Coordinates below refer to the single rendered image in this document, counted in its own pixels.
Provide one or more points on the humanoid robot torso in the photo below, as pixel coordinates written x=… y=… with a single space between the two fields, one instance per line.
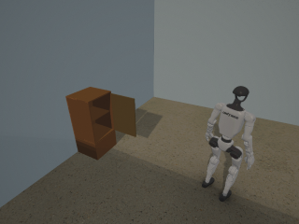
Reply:
x=230 y=124

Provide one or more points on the left robot upper arm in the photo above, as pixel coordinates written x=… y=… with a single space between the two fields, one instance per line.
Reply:
x=216 y=111

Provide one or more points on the robot left hand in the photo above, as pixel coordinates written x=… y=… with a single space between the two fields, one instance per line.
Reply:
x=209 y=135

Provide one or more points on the robot right forearm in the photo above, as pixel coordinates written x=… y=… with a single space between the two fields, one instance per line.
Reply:
x=248 y=148

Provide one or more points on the humanoid robot head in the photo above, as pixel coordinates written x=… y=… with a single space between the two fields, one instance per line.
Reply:
x=239 y=91

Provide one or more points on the robot right hand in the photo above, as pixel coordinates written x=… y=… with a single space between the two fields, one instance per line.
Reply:
x=249 y=161

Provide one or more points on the robot left forearm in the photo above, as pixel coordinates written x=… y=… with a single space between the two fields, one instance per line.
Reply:
x=209 y=128

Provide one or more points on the right robot upper arm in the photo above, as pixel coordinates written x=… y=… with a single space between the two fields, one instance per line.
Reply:
x=250 y=119

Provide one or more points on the cupboard door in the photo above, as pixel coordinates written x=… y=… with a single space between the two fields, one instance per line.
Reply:
x=123 y=111

